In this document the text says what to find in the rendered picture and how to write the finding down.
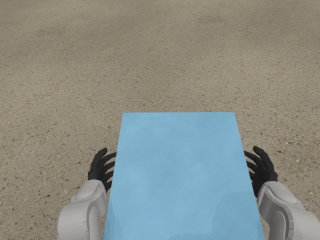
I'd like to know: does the left robot forearm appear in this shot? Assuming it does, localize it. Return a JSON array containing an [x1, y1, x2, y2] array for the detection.
[[57, 179, 108, 240]]

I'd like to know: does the right robot forearm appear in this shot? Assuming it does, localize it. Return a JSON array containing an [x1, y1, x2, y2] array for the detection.
[[257, 181, 320, 240]]

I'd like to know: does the carton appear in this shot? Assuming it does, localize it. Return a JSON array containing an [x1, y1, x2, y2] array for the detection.
[[103, 112, 266, 240]]

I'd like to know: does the right robot hand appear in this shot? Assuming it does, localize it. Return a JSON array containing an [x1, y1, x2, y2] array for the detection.
[[244, 146, 278, 198]]

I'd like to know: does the left robot hand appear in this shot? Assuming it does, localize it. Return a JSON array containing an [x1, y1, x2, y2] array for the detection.
[[88, 147, 117, 193]]

